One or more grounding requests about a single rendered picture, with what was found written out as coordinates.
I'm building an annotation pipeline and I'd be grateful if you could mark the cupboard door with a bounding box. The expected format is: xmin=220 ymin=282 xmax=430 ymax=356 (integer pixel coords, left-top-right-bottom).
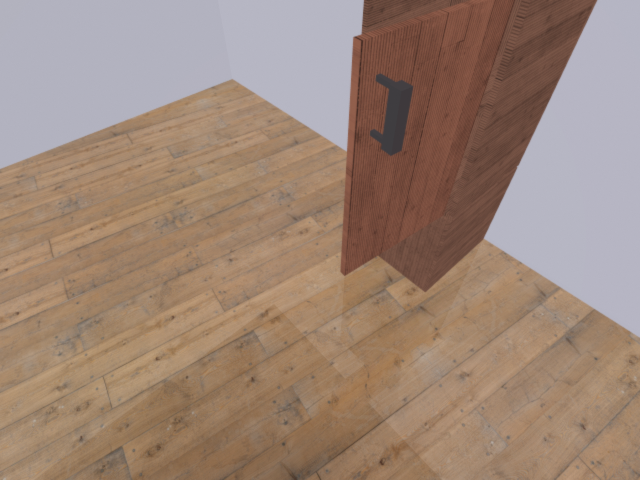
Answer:
xmin=340 ymin=0 xmax=515 ymax=276

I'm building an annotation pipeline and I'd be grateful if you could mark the handle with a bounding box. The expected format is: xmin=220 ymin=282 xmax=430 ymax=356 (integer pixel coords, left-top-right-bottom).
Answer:
xmin=370 ymin=73 xmax=413 ymax=156

